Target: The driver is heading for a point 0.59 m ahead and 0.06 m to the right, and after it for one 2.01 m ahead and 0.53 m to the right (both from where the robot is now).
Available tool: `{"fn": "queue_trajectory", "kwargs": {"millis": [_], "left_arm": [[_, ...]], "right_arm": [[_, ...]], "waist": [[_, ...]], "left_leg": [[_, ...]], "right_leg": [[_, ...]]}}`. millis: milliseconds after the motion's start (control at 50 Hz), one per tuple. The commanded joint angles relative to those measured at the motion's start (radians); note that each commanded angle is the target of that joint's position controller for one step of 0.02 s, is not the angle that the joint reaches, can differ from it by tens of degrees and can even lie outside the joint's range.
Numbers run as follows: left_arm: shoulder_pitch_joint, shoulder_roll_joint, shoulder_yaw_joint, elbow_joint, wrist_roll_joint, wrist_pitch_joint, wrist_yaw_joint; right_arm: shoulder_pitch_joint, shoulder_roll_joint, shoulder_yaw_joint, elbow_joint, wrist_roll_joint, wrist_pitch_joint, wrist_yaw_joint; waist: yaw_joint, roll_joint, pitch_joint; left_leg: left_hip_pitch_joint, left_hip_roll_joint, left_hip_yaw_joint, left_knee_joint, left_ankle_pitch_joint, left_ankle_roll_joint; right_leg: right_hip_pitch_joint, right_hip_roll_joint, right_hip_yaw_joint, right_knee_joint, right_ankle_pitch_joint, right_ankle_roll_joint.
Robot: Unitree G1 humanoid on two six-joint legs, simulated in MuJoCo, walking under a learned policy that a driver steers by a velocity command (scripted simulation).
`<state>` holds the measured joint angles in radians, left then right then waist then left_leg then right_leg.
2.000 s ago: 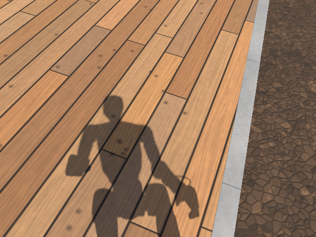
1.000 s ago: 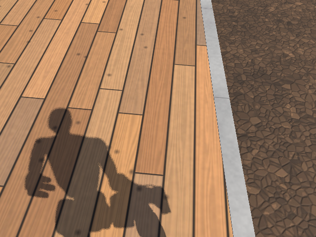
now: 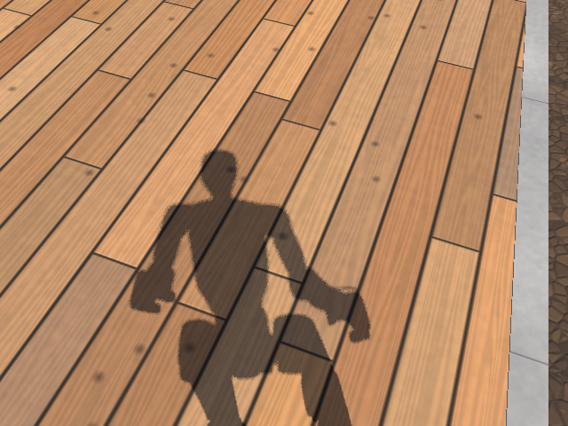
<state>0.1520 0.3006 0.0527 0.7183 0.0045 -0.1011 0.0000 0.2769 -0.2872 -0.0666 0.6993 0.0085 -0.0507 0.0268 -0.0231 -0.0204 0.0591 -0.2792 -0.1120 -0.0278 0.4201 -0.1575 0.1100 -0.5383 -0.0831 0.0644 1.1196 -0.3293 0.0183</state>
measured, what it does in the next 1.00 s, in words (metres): walks ahead: right foot, then left foot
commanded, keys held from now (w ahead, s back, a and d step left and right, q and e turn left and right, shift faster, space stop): w+q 0.08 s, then w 0.54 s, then w+e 0.38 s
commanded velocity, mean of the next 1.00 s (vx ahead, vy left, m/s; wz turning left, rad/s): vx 0.50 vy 0.00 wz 0.06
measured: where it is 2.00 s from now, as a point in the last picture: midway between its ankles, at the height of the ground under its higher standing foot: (317, 211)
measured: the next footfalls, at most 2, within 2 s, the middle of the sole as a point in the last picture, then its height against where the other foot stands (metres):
right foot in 0.30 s outside the picture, level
left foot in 0.82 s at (223, 361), level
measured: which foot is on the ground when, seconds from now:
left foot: down 0.00-0.32, up 0.34-0.80, down 0.82-1.00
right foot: up 0.00-0.28, down 0.30-0.84, up 0.86-1.00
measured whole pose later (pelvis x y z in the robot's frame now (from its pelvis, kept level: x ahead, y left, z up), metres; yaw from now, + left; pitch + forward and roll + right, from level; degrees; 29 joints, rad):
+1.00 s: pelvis +0.54 +0.04 +0.00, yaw +0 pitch +1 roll +1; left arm 0.30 0.32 0.07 0.80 -0.03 -0.03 0.00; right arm 0.22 -0.25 -0.06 0.74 -0.01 -0.09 0.02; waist 0.00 -0.05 0.02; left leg -0.24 -0.01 0.09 0.40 -0.17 0.03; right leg -0.53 -0.07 0.05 1.14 -0.33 0.00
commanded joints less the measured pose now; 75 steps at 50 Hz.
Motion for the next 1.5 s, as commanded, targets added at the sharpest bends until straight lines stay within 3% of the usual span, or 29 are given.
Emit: {"fn": "queue_trajectory", "kwargs": {"millis": [20, 100, 180, 280, 300, 320, 340, 360, 400, 440, 500, 620, 720, 800, 820, 840, 860, 880, 960, 1100, 1240, 1280, 1320, 1340, 1360, 1380, 1400, 1440, 1500], "left_arm": [[0.028, 0.08, 0.023, -0.054, 0.013, 0.01, 0.006], [-0.116, 0.043, 0.005, -0.084, 0.006, 0.006, -0.001], [-0.199, 0.057, 0.004, -0.1, -0.008, -0.013, -0.023], [-0.082, 0.113, 0.033, -0.079, -0.006, -0.032, -0.029], [0.036, 0.147, 0.049, -0.054, 0.004, -0.036, -0.023], [0.192, 0.211, 0.064, -0.038, 0.014, -0.036, -0.021], [0.271, 0.249, 0.079, 0.012, 0.005, -0.023, -0.033], [0.261, 0.153, 0.054, 0.008, -0.024, -0.02, -0.036], [0.147, 0.101, 0.033, -0.01, -0.008, -0.007, -0.029], [0.105, 0.071, 0.019, -0.009, 0.007, -0.007, -0.025], [0.12, 0.081, 0.019, 0.013, -0.007, -0.013, -0.022], [0.184, 0.133, 0.028, 0.059, -0.021, 0.005, -0.009], [0.27, 0.146, 0.031, 0.104, -0.033, 0.032, 0.0], [0.236, 0.159, 0.037, 0.102, -0.029, 0.048, 0.01], [0.217, 0.109, 0.018, 0.077, -0.012, 0.044, 0.008], [0.338, -0.001, -0.016, 0.053, -0.014, 0.028, 0.008], [0.334, 0.056, -0.004, 0.064, -0.034, 0.018, 0.006], [0.255, 0.129, 0.02, 0.047, -0.052, 0.018, 0.005], [0.193, 0.076, 0.027, 0.033, -0.035, 0.056, 0.005], [0.069, 0.028, 0.018, -0.024, -0.026, 0.075, -0.015], [-0.126, 0.039, 0.013, -0.115, -0.024, 0.075, -0.053], [-0.099, 0.065, 0.028, -0.127, -0.02, 0.079, -0.056], [0.13, 0.137, 0.074, -0.074, -0.025, 0.085, -0.047], [0.306, 0.226, 0.112, -0.03, -0.03, 0.095, -0.027], [0.265, 0.343, 0.124, -0.041, -0.041, 0.086, -0.022], [0.287, 0.252, 0.096, -0.078, -0.032, 0.067, -0.029], [0.255, 0.197, 0.078, -0.066, -0.022, 0.051, -0.033], [0.132, 0.138, 0.059, -0.081, -0.022, 0.044, -0.028], [0.075, 0.117, 0.05, -0.109, -0.008, 0.04, -0.015]], "right_arm": [[-0.027, -0.151, -0.039, -0.079, 0.001, -0.021, -0.022], [0.018, -0.161, -0.041, -0.059, 0.009, -0.008, -0.04], [0.091, -0.151, -0.035, -0.018, 0.011, -0.005, -0.04], [0.077, -0.147, -0.035, -0.002, 0.006, 0.007, -0.04], [0.069, -0.116, -0.023, -0.01, 0.0, 0.007, -0.038], [0.108, -0.074, -0.004, -0.029, -0.016, 0.003, -0.041], [0.23, -0.026, 0.01, -0.028, 0.013, -0.009, -0.04], [0.172, -0.118, -0.004, -0.017, 0.024, -0.015, -0.04], [-0.01, -0.138, -0.01, -0.055, 0.011, -0.02, -0.036], [-0.023, -0.108, -0.011, -0.063, -0.003, -0.024, -0.029], [-0.01, -0.064, -0.001, -0.058, -0.003, -0.017, -0.027], [-0.196, -0.023, 0.02, -0.102, -0.004, -0.029, -0.017], [-0.321, -0.04, 0.013, -0.145, 0.007, -0.05, 0.007], [-0.119, -0.124, -0.029, -0.092, 0.001, -0.064, 0.0], [0.047, -0.18, -0.048, -0.066, -0.018, -0.063, -0.012], [0.145, -0.268, -0.07, -0.048, -0.031, -0.05, -0.017], [0.163, -0.19, -0.051, -0.04, -0.021, -0.043, -0.015], [0.102, -0.138, -0.033, -0.038, -0.012, -0.041, -0.017], [-0.077, -0.056, -0.012, -0.02, -0.021, -0.056, -0.012], [-0.073, -0.119, -0.038, 0.04, -0.021, -0.068, -0.028], [0.01, -0.184, -0.061, 0.094, 0.012, -0.029, -0.035], [0.001, -0.212, -0.069, 0.096, 0.022, -0.015, -0.037], [-0.022, -0.212, -0.066, 0.09, 0.03, 0.0, -0.041], [-0.002, -0.17, -0.047, 0.075, 0.006, -0.004, -0.045], [0.083, -0.025, 0.001, 0.012, -0.035, -0.03, -0.033], [-0.02, -0.101, -0.007, 0.011, 0.001, -0.066, -0.022], [-0.114, -0.15, -0.02, -0.019, 0.037, -0.084, -0.015], [-0.117, -0.139, -0.019, -0.006, -0.003, -0.094, -0.029], [-0.08, -0.127, -0.025, 0.001, -0.02, -0.063, -0.026]], "waist": [[0.038, 0.05, -0.086], [-0.021, 0.092, -0.065], [-0.068, 0.108, -0.051], [0.013, 0.148, -0.07], [0.07, 0.123, -0.165], [0.109, -0.013, -0.322], [0.068, -0.321, -0.387], [0.101, -0.187, -0.295], [0.092, -0.026, -0.099], [0.046, -0.045, -0.061], [0.031, -0.074, -0.066], [0.088, -0.049, -0.03], [0.111, -0.05, 0.002], [-0.024, -0.058, -0.116], [-0.101, -0.013, -0.258], [-0.078, 0.238, -0.425], [-0.091, 0.284, -0.456], [-0.088, 0.203, -0.288], [0.019, 0.153, -0.074], [0.018, 0.077, -0.019], [-0.041, 0.062, 0.035], [-0.007, 0.089, -0.005], [0.128, 0.08, -0.137], [0.194, -0.018, -0.234], [0.065, -0.288, -0.311], [0.144, -0.143, -0.415], [0.152, -0.09, -0.273], [0.067, -0.003, -0.147], [0.008, -0.027, -0.12]], "left_leg": [[0.069, 0.253, -0.273, -0.197, 0.286, 0.195], [0.031, 0.189, -0.205, -0.18, 0.172, 0.127], [0.098, 0.238, -0.254, -0.142, 0.09, 0.11], [0.217, 0.269, -0.312, 0.019, 0.313, 0.068], [0.177, 0.213, -0.266, 0.18, 0.378, 0.038], [-0.005, 0.124, -0.189, 0.474, 0.169, -0.009], [-0.346, -0.004, -0.116, 0.767, -0.394, -0.078], [-0.468, 0.054, -0.18, 0.868, -0.402, -0.077], [-0.483, 0.137, -0.106, 0.841, -0.237, -0.075], [-0.41, 0.194, -0.087, 0.738, -0.148, -0.08], [-0.384, 0.212, -0.049, 0.636, -0.121, -0.104], [-0.354, 0.2, -0.001, 0.272, 0.166, -0.129], [-0.291, 0.152, -0.009, 0.11, 0.187, -0.12], [0.056, 0.121, 0.01, 0.016, 0.113, -0.056], [0.338, 0.245, -0.092, 0.072, 0.133, 0.0], [0.709, 0.505, -0.479, 0.043, 0.011, 0.137], [0.683, 0.54, -0.671, -0.067, -0.142, 0.168], [0.554, 0.505, -0.534, -0.096, -0.189, 0.126], [0.156, 0.381, -0.192, -0.235, -0.002, 0.076], [0.146, 0.365, 0.07, -0.299, 0.19, 0.076], [0.32, 0.413, 0.177, -0.239, 0.251, 0.033], [0.36, 0.414, 0.21, -0.12, 0.537, 0.01], [0.29, 0.36, 0.268, 0.215, 0.752, -0.037], [0.05, 0.316, 0.274, 0.523, 0.487, -0.089], [-0.403, 0.109, 0.18, 0.869, -0.407, -0.154], [-0.502, 0.103, -0.049, 0.963, -0.445, -0.134], [-0.578, 0.144, -0.05, 0.949, -0.344, -0.109], [-0.474, 0.216, -0.051, 0.78, -0.203, -0.103], [-0.343, 0.229, -0.046, 0.661, -0.133, -0.134]], "right_leg": [[-0.074, -0.015, -0.006, -0.12, 0.093, 0.044], [-0.018, 0.036, -0.019, -0.434, 0.352, 0.066], [0.021, 0.052, -0.014, -0.57, 0.439, 0.039], [0.158, 0.082, -0.049, -0.675, 0.278, -0.057], [0.35, 0.039, -0.016, -0.661, 0.307, -0.101], [0.646, -0.132, 0.201, -0.626, 0.31, -0.189], [0.881, -0.295, 0.648, -0.769, 0.042, -0.327], [0.84, -0.29, 0.7, -0.829, -0.189, -0.301], [0.597, -0.217, 0.444, -0.862, -0.061, -0.245], [0.47, -0.152, 0.32, -0.904, 0.116, -0.235], [0.425, -0.127, 0.215, -0.946, 0.27, -0.253], [0.421, -0.087, 0.06, -0.976, 0.386, -0.223], [0.479, -0.126, 0.116, -0.91, 0.386, -0.208], [0.464, -0.089, 0.113, -0.669, 0.581, -0.148], [0.311, -0.034, 0.078, -0.424, 0.454, -0.111], [-0.057, 0.109, -0.023, -0.055, 0.001, -0.039], [-0.175, 0.1, 0.065, 0.107, -0.25, -0.033], [-0.24, 0.052, 0.071, 0.163, -0.183, -0.034], [-0.105, -0.048, 0.037, 0.055, 0.019, -0.02], [-0.132, -0.054, 0.019, -0.224, 0.3, -0.005], [-0.13, -0.019, -0.079, -0.461, 0.262, -0.065], [-0.042, 0.034, -0.135, -0.476, 0.157, -0.103], [0.287, 0.134, -0.188, -0.547, 0.17, -0.162], [0.601, 0.058, -0.02, -0.569, 0.193, -0.219], [0.898, -0.194, 0.56, -0.683, 0.0, -0.409], [0.932, -0.25, 0.756, -0.828, -0.117, -0.427], [0.844, -0.228, 0.62, -0.845, -0.037, -0.376], [0.577, -0.148, 0.406, -0.839, 0.172, -0.318], [0.4, -0.099, 0.301, -0.888, 0.357, -0.319]]}}
Keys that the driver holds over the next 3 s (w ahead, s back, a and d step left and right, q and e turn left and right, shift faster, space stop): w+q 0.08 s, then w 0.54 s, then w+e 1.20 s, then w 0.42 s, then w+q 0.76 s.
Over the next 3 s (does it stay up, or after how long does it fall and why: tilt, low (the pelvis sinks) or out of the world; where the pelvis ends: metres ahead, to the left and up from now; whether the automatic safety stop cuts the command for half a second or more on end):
stays up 1.53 -0.36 0.00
